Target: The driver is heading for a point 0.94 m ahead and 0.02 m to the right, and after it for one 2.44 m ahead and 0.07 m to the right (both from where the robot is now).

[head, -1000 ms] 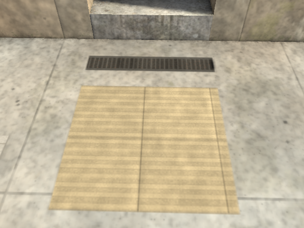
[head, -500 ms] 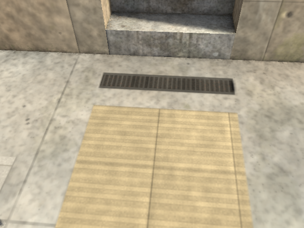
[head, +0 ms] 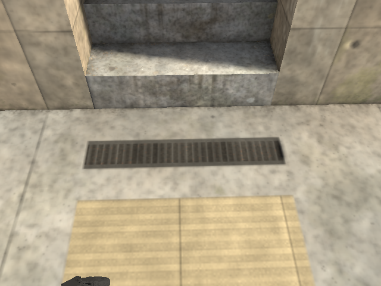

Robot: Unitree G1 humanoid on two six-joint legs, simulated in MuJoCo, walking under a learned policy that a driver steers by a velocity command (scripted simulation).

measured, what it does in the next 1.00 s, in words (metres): walks ahead: right foot, then left foot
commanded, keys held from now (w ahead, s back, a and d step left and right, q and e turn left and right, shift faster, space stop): shift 0.88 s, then w+shift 0.12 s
